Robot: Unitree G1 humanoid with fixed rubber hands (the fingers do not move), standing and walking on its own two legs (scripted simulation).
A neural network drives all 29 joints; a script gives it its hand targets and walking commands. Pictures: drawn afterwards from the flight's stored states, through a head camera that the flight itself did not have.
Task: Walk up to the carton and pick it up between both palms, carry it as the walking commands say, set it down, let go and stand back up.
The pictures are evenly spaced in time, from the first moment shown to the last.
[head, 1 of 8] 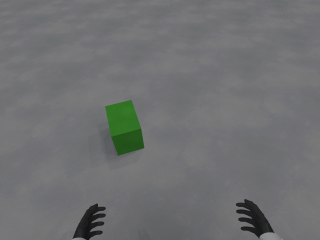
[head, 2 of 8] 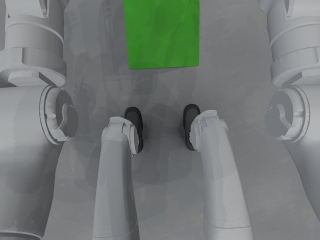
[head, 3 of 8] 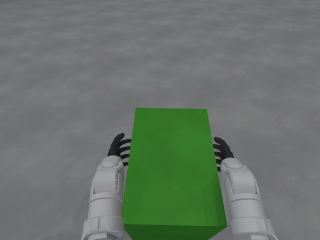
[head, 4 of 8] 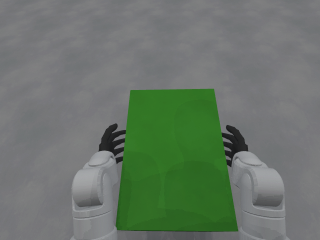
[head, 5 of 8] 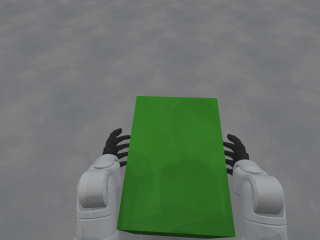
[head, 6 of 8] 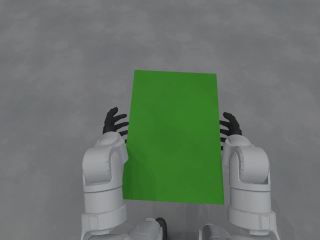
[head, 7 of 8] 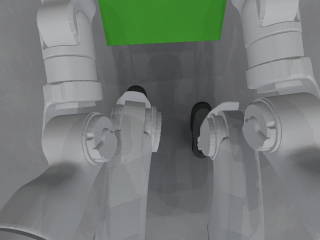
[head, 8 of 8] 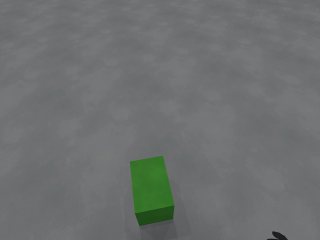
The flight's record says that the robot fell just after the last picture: no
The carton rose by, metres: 0.68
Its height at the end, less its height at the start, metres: +0.00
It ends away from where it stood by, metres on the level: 3.25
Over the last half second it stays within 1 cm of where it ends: yes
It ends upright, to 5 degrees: yes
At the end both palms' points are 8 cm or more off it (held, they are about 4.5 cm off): yes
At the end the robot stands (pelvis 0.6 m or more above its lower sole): yes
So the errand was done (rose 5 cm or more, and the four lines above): yes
